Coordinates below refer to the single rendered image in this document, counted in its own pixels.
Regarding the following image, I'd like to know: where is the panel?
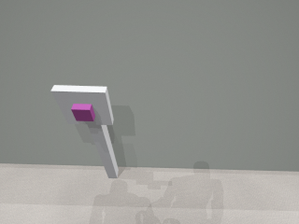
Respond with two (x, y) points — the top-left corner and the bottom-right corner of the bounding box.
(51, 85), (119, 178)

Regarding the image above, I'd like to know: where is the button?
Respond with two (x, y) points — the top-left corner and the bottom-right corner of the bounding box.
(71, 104), (95, 121)

